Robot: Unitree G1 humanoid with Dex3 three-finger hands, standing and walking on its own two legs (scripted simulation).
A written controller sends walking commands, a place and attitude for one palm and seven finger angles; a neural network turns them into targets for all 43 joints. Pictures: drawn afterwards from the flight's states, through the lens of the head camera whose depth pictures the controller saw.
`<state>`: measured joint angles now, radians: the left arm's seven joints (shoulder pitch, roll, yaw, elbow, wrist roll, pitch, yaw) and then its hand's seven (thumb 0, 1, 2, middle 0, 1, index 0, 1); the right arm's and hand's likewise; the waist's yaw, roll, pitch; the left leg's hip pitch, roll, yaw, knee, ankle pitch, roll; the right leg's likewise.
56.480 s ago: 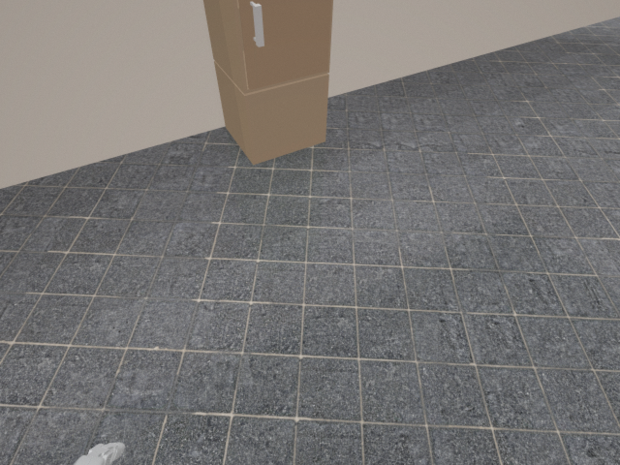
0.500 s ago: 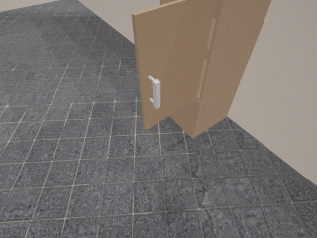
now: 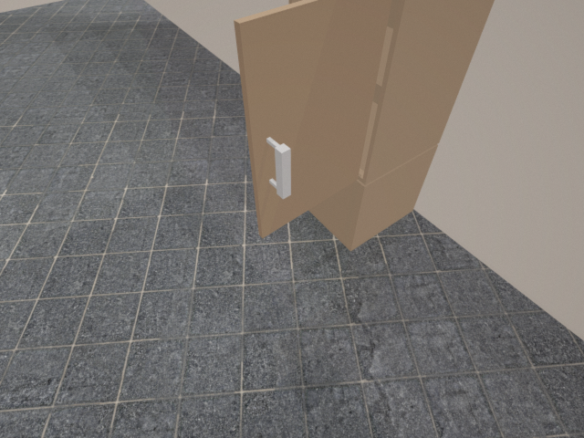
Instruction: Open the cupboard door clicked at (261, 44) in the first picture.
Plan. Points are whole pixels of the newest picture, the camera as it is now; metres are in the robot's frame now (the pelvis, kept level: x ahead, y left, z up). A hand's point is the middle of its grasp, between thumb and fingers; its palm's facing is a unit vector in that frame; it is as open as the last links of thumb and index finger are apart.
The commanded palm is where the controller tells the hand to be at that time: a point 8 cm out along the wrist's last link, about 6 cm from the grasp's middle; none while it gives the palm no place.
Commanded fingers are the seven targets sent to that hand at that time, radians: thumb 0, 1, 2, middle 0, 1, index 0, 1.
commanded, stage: look to check the result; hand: left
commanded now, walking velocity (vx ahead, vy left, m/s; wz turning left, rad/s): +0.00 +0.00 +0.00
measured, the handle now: (277, 167) +0.70 +0.07 -0.08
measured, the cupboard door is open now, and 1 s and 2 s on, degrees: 93 93 93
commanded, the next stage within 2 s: stand and wait in 0.44 s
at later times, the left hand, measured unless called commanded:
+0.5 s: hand out of the picture +0.08 +0.21 -0.16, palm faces +0.01 -0.96 -0.30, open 7.4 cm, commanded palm none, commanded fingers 0.00 0.90 0.90 -0.20 -0.30 -0.20 -0.30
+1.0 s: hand out of the picture +0.10 +0.21 -0.15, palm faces +0.00 -0.95 -0.32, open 7.4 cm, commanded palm none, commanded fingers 0.00 0.90 0.90 -0.20 -0.30 -0.20 -0.30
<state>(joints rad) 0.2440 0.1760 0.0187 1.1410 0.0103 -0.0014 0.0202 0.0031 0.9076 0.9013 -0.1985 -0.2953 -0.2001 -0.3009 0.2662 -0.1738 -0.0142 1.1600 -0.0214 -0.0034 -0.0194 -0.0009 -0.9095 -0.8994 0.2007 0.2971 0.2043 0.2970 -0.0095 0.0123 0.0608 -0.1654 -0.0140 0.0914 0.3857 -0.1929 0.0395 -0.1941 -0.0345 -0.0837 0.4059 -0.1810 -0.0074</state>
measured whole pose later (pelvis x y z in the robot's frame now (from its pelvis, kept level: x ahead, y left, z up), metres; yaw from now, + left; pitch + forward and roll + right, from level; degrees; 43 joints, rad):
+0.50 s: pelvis +0.02 -0.01 +0.00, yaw +0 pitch -2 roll +0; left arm 0.14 0.26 0.02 1.13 0.01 -0.02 0.01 0.00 0.90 0.90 -0.20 -0.30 -0.20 -0.30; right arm 0.13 -0.27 -0.01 1.15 -0.02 -0.01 -0.01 0.00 -0.91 -0.90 0.20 0.30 0.21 0.30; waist -0.01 0.02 0.05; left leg -0.11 0.00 0.08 0.33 -0.19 0.02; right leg -0.14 -0.02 -0.10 0.35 -0.18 -0.02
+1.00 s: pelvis +0.03 -0.02 +0.01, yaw +1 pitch -1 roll +0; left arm 0.12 0.29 0.01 1.14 0.01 -0.02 0.00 0.00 0.90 0.90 -0.20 -0.30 -0.20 -0.30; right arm 0.13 -0.31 -0.01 1.15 -0.02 -0.01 0.00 0.00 -0.91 -0.90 0.20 0.30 0.21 0.30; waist -0.01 0.02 0.05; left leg -0.08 0.01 0.07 0.29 -0.18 0.00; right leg -0.10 0.00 -0.10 0.31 -0.18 -0.03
